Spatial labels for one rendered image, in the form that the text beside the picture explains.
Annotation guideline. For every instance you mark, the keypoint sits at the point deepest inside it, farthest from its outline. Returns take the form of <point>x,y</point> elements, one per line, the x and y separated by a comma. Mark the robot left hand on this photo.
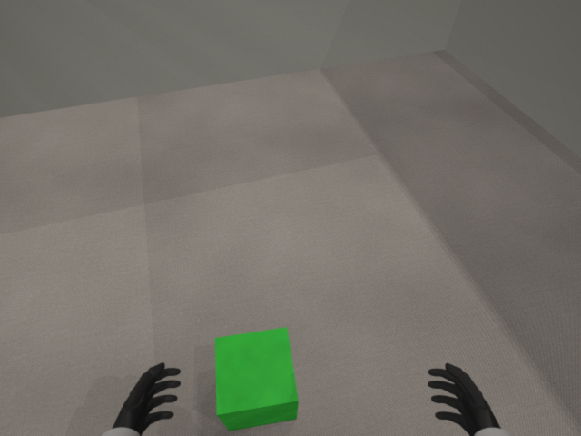
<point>135,411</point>

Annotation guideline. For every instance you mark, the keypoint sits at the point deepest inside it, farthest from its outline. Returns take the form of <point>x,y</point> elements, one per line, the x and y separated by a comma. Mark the robot right hand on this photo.
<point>476,413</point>

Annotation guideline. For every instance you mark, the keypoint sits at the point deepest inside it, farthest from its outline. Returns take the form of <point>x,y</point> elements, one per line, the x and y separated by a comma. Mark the carton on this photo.
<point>255,382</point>

